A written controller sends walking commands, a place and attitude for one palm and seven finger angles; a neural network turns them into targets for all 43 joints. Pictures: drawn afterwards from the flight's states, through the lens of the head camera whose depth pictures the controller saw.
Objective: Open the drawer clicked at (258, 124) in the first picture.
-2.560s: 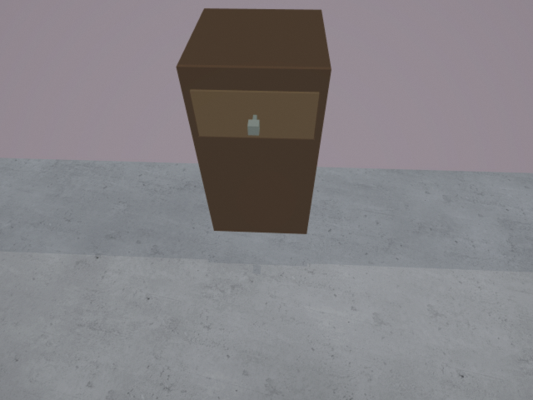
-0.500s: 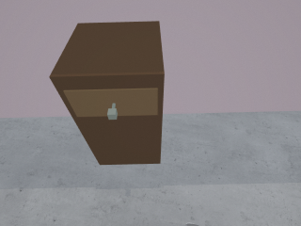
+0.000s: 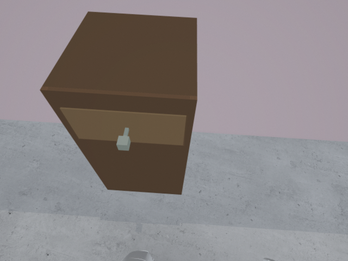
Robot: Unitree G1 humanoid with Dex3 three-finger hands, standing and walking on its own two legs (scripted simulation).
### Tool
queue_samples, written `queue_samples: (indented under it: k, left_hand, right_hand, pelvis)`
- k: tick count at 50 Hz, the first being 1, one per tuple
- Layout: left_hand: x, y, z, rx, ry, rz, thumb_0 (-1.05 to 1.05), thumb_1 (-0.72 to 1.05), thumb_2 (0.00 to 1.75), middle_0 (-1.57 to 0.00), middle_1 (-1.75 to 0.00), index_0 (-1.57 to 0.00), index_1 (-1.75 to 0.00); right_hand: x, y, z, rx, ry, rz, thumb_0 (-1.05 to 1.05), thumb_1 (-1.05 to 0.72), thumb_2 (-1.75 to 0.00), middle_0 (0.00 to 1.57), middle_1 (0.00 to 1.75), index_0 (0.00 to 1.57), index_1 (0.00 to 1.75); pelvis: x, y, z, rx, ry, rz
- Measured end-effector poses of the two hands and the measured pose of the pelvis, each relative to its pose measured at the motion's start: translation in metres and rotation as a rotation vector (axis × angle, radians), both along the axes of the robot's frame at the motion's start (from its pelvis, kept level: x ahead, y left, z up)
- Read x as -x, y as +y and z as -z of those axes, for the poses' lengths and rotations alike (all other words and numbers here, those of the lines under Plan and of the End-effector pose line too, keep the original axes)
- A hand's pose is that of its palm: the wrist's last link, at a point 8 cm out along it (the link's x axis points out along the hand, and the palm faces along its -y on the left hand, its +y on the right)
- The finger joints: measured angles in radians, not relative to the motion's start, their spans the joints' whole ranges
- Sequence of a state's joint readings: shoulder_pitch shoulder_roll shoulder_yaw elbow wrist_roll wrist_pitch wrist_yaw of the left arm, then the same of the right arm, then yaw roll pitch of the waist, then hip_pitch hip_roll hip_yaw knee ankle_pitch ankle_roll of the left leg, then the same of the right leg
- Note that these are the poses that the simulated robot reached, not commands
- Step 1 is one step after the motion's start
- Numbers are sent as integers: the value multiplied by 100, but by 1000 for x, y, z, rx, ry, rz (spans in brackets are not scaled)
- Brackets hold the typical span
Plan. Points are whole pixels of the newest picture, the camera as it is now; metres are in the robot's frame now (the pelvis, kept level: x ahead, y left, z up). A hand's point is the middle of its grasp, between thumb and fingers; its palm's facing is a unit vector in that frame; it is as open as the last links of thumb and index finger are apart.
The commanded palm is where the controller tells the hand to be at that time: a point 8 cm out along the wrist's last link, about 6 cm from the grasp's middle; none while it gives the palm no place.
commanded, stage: come to a stop and stand still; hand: left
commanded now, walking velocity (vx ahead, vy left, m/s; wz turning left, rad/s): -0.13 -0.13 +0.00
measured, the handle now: (124, 138) +0.46 +0.20 -0.12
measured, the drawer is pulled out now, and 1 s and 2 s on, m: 0.00 0.00 0.00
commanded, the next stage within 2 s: look again from close up in 0.94 s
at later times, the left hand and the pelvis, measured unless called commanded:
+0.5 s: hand out of the picture +0.05 +0.14 -0.16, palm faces -0.05 -0.97 -0.25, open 7.4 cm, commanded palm none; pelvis -0.03 -0.05 +0.00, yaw -2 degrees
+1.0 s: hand out of the picture -0.06 +0.08 -0.17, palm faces +0.03 -0.98 -0.17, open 7.4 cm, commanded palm none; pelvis -0.04 -0.08 +0.01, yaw -1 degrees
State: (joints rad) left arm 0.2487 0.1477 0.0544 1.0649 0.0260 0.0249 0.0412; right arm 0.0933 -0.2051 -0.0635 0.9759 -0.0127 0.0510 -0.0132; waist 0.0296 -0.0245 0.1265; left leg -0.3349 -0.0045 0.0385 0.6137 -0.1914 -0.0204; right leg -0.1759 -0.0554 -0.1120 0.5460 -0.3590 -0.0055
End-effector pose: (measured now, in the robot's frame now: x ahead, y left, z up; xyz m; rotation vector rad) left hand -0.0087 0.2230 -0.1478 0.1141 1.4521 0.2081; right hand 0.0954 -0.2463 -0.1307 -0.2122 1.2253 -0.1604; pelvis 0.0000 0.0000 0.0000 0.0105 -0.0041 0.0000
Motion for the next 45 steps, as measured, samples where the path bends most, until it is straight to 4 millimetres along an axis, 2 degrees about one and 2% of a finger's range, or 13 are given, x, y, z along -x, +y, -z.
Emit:
queue_samples:
  k: [2,4,7,11,15,20,25,28,31,36,45]
  left_hand:
    - [-7,12,8,-5,-6,-4,0,91,90,-21,-30,-20,-30]
    - [-16,21,9,-20,-22,10,0,91,90,-21,-30,-20,-30]
    - [-32,31,2,-36,-54,27,0,91,90,-20,-30,-20,-29]
    - [-49,37,-9,-54,-108,66,0,91,90,-20,-30,-20,-29]
    - [-60,30,-17,-66,-142,112,0,91,90,-20,-30,-20,-29]
    - [-66,3,-20,-76,-197,156,0,91,90,-20,-30,-20,-29]
    - [-53,-33,-21,-55,-195,175,0,91,90,-20,-30,-20,-29]
    - [-47,-51,-15,-23,-199,157,0,91,90,-20,-30,-20,-30]
    - [-43,-58,-11,-20,-206,125,0,94,90,-21,-30,-20,-30]
    - [-24,-66,-13,-15,-178,105,-1,95,90,-21,-30,-20,-30]
    - [31,-79,-14,1,-41,66,0,92,90,-20,-30,-20,-30]
  right_hand:
    - [-9,6,2,16,-29,-16,0,-91,-90,20,30,19,30]
    - [-9,12,-1,20,-36,-22,0,-91,-90,20,30,19,30]
    - [-1,18,-4,19,-26,-23,0,-91,-90,20,30,20,30]
    - [21,21,-4,-1,3,-3,0,-91,-90,20,30,20,30]
    - [51,10,-2,-16,29,42,0,-92,-90,21,30,20,30]
    - [96,-20,11,-36,85,98,0,-92,-90,21,30,20,30]
    - [136,-46,17,-45,157,150,0,-91,-90,20,30,20,30]
    - [152,-53,17,-33,182,160,0,-91,-90,20,30,19,30]
    - [164,-54,13,-31,208,153,0,-91,-90,20,30,19,30]
    - [172,-49,11,-58,230,132,0,-91,-90,20,30,19,30]
    - [167,-40,15,-105,230,113,0,-91,-90,20,30,19,30]
  pelvis:
    - [-3,7,7,12,2,-3]
    - [-1,8,6,2,-5,10]
    - [3,9,1,17,4,13]
    - [11,5,-5,32,19,27]
    - [18,-5,-7,33,25,39]
    - [29,-28,0,9,20,39]
    - [32,-46,0,3,-2,26]
    - [31,-53,1,12,-11,20]
    - [33,-62,0,3,-25,12]
    - [39,-73,-5,5,-33,15]
    - [41,-78,-8,11,-31,11]
